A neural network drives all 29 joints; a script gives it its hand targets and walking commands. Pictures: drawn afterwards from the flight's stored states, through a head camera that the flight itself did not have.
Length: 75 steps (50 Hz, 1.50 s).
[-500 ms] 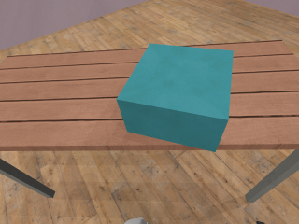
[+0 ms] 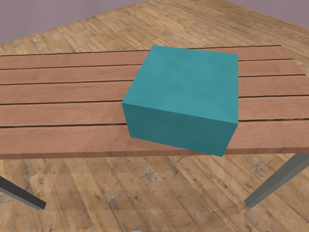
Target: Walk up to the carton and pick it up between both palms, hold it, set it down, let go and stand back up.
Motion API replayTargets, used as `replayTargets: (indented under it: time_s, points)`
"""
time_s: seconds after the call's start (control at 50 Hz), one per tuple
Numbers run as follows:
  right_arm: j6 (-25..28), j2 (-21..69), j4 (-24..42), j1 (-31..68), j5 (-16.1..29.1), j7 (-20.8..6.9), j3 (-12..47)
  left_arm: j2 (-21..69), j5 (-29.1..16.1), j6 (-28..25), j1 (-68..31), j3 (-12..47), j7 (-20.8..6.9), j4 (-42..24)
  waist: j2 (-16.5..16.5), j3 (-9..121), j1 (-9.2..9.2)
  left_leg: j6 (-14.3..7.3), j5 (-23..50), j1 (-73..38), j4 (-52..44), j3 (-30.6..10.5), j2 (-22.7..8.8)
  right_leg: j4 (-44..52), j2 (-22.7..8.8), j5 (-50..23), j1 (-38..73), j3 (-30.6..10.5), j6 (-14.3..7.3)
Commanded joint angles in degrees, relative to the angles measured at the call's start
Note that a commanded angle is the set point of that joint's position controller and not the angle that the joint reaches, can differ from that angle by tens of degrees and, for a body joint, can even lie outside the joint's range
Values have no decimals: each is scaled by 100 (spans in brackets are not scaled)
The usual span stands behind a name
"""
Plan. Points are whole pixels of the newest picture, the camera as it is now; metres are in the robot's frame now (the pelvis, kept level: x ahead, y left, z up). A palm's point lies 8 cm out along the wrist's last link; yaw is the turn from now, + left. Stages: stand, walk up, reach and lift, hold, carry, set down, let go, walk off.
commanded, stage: walk up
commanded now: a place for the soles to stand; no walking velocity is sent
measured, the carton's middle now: (184, 95) +0.48 -0.06 +0.08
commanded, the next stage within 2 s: reach and lift in 0.98 s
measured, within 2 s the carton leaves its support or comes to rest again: neither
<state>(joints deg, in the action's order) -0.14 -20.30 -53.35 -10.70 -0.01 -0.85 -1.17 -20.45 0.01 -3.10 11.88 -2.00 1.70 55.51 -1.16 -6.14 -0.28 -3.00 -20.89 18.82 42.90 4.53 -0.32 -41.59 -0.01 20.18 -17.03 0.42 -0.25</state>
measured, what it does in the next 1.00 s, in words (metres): stands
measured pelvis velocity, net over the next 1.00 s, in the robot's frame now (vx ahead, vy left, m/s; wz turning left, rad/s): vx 0.00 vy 0.00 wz -0.02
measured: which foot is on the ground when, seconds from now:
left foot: down 0.00-1.00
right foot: down 0.00-1.00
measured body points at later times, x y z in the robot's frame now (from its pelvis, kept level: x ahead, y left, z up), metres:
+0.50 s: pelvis +0.00 +0.01 +0.00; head +0.00 +0.00 +0.45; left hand +0.09 +0.32 -0.11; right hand +0.09 -0.29 -0.12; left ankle +0.03 +0.10 -0.71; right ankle +0.02 -0.12 -0.71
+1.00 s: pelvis +0.00 +0.00 +0.00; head +0.01 +0.00 +0.45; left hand +0.09 +0.31 -0.11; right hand +0.09 -0.30 -0.12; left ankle +0.03 +0.10 -0.71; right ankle +0.02 -0.12 -0.71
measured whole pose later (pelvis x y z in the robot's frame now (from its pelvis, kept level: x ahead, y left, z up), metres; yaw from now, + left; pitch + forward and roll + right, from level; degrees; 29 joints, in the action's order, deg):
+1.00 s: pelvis +0.00 +0.00 +0.00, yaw -1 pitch -4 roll +0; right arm 1.1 -20.3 -56.2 -9.8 0.0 0.0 -1.2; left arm -20.4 0.0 -1.6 9.6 -2.0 -0.2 56.9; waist -1.0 -3.7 -0.2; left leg -2.0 -20.1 18.1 41.6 3.9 -0.8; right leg -41.4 0.3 20.9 -17.0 -0.5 -0.1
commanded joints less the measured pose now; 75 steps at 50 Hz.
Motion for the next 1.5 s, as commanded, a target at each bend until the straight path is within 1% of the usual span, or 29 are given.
replayTargets:
  time_s: [0.0, 0.1, 0.14, 0.18, 0.2, 0.24, 0.3, 0.32, 0.36, 0.42, 0.48, 0.52, 0.54, 0.56, 0.6, 0.66, 0.72, 0.78, 0.82, 0.88, 0.96, 0.98, 1.0, 1.04, 1.06, 1.22, 1.32, 1.36, 1.48]
  points:
    - [5, -1239, 426, 672, 15, 33, -458, -1923, 196, -232, 231, -401, 70, -251, 792, 375, -114, 148, -1298, 896, 889, -804, -171, 2089, -1971, -546, 486, -3171, -1582]
    - [161, -1152, 57, 18, -69, -12, -426, -1517, 176, -172, -410, -221, 12, -333, 1006, 439, 239, 61, -33, -383, -844, -603, -216, 1549, -1247, -908, -111, -1870, -992]
    - [262, -1450, 82, 61, -124, 34, -467, -1219, 85, -130, -507, -159, -25, -416, 311, 566, 265, -129, 754, -1109, -1591, -1204, -727, 839, -635, -1332, -716, -1005, -521]
    - [319, -1615, 59, 232, -138, 53, -492, -1099, 25, -53, -287, -160, -36, -322, -18, 681, 78, -652, -108, -798, -2241, -2307, -1604, 16, -37, 103, -573, -149, -185]
    - [298, -1573, 39, 452, -100, 32, -470, -1191, 82, -54, -150, -240, -41, -283, 20, 556, -60, -846, -572, -488, -2364, -2390, -1694, -74, 9, 610, -374, -97, -213]
    - [258, -1537, 54, 676, -134, 13, -436, -1268, 94, -44, 71, -266, -73, -135, -503, 285, -165, -748, -849, 282, -2418, -2097, -1634, 52, -101, 751, 66, -79, -273]
    - [286, -1242, 121, 657, -66, -3, -326, -1236, 115, -118, 57, -247, -85, -100, -396, 499, -99, -218, 341, 225, -1768, -1203, -1027, 1056, -369, -669, 570, -617, -380]
    - [283, -1140, 165, 660, -70, 14, -325, -1322, 136, -141, -21, -233, -84, -104, 92, 530, -91, -78, 441, 294, -1379, -966, -742, 1346, -617, -768, 564, -1032, -502]
    - [251, -1156, 53, 523, -12, 13, -332, -1467, 119, -194, -317, -218, -86, -186, 168, 684, 104, 92, 322, -350, -1141, -660, -466, 1484, -1043, -946, 126, -1685, -744]
    - [255, -1157, -67, 402, -14, 22, -317, -1442, 93, -147, -702, -183, -78, -279, 329, 520, 272, -69, -104, -729, -1590, -891, -586, 1454, -729, -512, -431, -1319, -539]
    - [280, -1418, -27, 557, -104, 17, -385, -1261, 79, -62, -522, -171, -103, -124, -148, 265, 88, -380, -847, -296, -2156, -1578, -1193, 823, -243, -21, -319, -441, -238]
    - [387, -1555, -57, 447, -99, 93, -377, -1141, 109, 45, -391, -192, -144, -73, 42, 382, 5, -561, -41, -323, -2207, -1980, -1570, 504, -229, -296, -209, -359, -219]
    - [407, -1636, -57, 670, -104, 111, -398, -1190, 98, 71, -283, -182, -158, -43, -179, 319, -67, -521, 92, -167, -2087, -1725, -1528, 635, -281, -294, -94, -372, -236]
    - [408, -1585, 13, 633, -78, 113, -364, -1211, 121, 54, -192, -206, -157, -17, 154, 439, -95, -459, 270, -206, -1975, -1696, -1413, 727, -291, -595, 68, -412, -272]
    - [401, -1455, -37, 678, -103, 118, -344, -1280, 79, 76, -199, -244, -158, -74, 11, 515, -47, -336, 351, -99, -1824, -1465, -1286, 860, -330, -583, 193, -687, -324]
    - [387, -1417, -27, 531, -13, 135, -346, -1375, 111, 58, -591, -197, -185, -96, 409, 468, 147, -53, 131, -318, -1555, -1041, -819, 1347, -560, -845, -5, -1018, -471]
    - [393, -1331, -152, 589, -12, 134, -308, -1317, 77, 87, -664, -221, -183, -128, 190, 484, 142, -74, 3, -487, -1783, -1175, -904, 1200, -506, -736, -166, -923, -370]
    - [421, -1479, -58, 684, -56, 146, -331, -1222, 72, 117, -493, -224, -160, -112, -118, 607, 31, -358, 197, -466, -2054, -1654, -1356, 727, -282, -675, -49, -639, -303]
    - [396, -1519, -89, 748, -72, 158, -371, -1295, 127, 131, -259, -257, -157, -62, 140, 601, -77, -282, 253, -267, -1784, -1410, -1244, 934, -377, -854, 191, -606, -298]
    - [395, -1331, -67, 615, -12, 168, -322, -1334, 109, 86, -626, -213, -183, -144, 574, 648, 144, -16, 518, -677, -1420, -892, -764, 1492, -643, -1230, -79, -1170, -509]
    - [394, -1329, -156, 673, -28, 136, -329, -1272, 52, 106, -810, -178, -169, -106, 288, 467, 193, -114, 219, -780, -1788, -1184, -978, 1299, -446, -802, -395, -914, -361]
    - [1169, -331, 76, 2687, -583, -81, -1004, -1420, -130, 1312, -3158, -129, 79, -2192, 295, 144, -124, 481, -510, 576, -861, -209, -266, 361, 148, 676, -1287, 375, -416]
    - [1195, -478, 181, 2154, -522, -263, -1008, -1083, -242, 1894, -2421, -22, 176, -2455, 63, 38, 125, 416, -785, 522, -974, -175, -394, 246, 75, 760, -1043, 448, -471]
    - [975, -574, 300, 2113, -608, -381, -1173, -850, -169, 2261, -2276, 29, 117, -2601, 514, 51, 307, 364, -841, 313, -782, -149, -386, 370, 135, 782, -1399, 391, -472]
    - [859, -558, 480, 1940, -490, -385, -1098, -797, -149, 2494, -2232, 25, 54, -2694, 454, 186, 219, 329, -778, 125, -802, -153, -402, 503, 57, 665, -1302, 406, -500]
    - [628, -656, 1226, 652, 217, -46, -815, -714, -65, 2832, -859, -562, -251, -3363, 923, 1595, 117, 274, 1806, -1494, -889, -52, -127, 1044, 121, -2792, 28, 243, -10]
    - [759, -729, 1784, -35, 524, 117, -619, -691, 172, 2746, -43, -975, -321, -4268, 435, 2098, 6, 546, 3166, -1734, -1082, -1, 33, 1080, 139, -4637, 1251, 140, 106]
    - [736, -772, 1871, -103, 594, 76, -545, -653, 189, 2799, 122, -855, -293, -4517, 175, 1951, 74, 663, 3491, -1978, -1181, -16, 41, 1112, 190, -4488, 1084, 205, 91]
    - [301, -514, 2478, -69, 457, 9, -753, -749, -75, 2881, -110, -502, -243, -5325, -233, 644, 26, 696, 2448, -2189, -1679, 17, 13, 1809, 186, -2146, 366, 142, -126]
